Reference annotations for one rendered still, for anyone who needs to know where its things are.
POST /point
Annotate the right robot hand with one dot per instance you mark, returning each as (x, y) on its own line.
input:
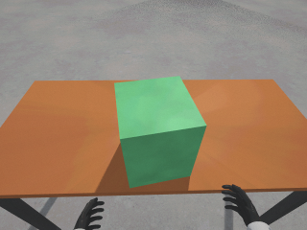
(244, 207)

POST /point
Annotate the carton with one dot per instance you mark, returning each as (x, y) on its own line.
(160, 129)

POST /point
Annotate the left robot hand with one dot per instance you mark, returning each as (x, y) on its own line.
(85, 217)

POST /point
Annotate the table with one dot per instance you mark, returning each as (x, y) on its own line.
(62, 140)

